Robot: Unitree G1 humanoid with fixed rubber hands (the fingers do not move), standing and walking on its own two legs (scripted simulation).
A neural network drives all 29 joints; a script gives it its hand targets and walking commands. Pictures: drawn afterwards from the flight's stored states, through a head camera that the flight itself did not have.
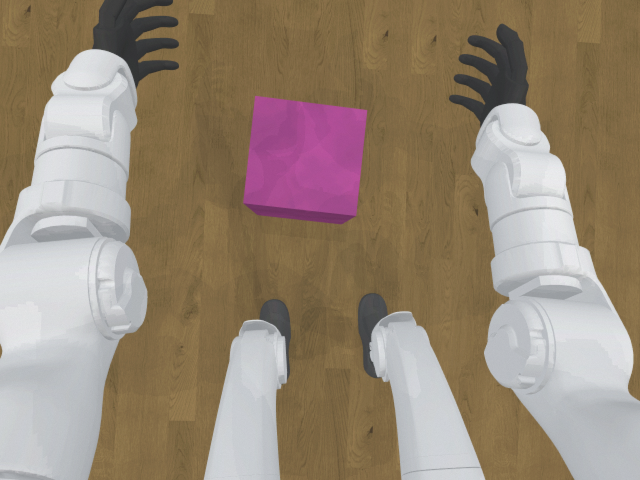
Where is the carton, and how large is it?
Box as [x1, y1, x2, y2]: [243, 96, 366, 223]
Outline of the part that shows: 255,96 243,203 254,212 261,215 333,223 342,223 353,217 356,212 366,110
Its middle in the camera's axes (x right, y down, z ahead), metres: -0.03 -0.16 +0.85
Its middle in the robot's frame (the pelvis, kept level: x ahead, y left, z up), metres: +0.53 +0.01 -0.53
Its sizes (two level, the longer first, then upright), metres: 0.210 0.200 0.250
